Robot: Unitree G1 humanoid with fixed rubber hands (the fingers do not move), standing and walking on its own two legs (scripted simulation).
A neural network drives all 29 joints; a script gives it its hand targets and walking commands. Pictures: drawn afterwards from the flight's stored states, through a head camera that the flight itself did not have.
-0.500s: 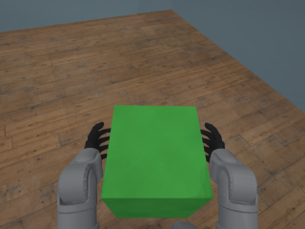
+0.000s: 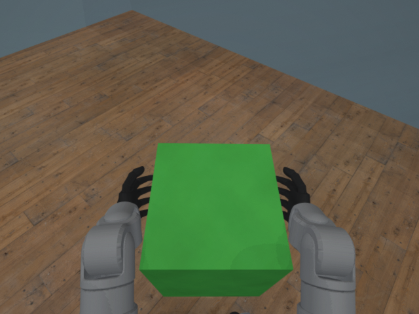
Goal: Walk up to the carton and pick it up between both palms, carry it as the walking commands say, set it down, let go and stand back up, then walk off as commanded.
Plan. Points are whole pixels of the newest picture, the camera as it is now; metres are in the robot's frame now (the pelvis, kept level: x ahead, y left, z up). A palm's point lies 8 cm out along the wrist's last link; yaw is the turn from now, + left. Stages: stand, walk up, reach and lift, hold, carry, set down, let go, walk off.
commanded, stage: carry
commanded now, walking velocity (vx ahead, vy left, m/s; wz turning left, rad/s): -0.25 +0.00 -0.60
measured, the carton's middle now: (212, 226) +0.28 -0.01 +0.01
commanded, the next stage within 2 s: none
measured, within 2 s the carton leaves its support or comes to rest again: neither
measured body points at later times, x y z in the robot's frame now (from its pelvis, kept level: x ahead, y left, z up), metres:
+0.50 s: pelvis -0.20 -0.02 -0.01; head -0.20 -0.02 +0.44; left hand +0.11 +0.03 +0.06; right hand +0.01 -0.25 +0.06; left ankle -0.08 +0.11 -0.71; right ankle -0.25 -0.13 -0.73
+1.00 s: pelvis -0.37 +0.06 +0.01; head -0.35 +0.08 +0.46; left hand -0.05 +0.05 +0.08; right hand -0.20 -0.21 +0.10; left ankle -0.32 +0.13 -0.73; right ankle -0.43 -0.06 -0.63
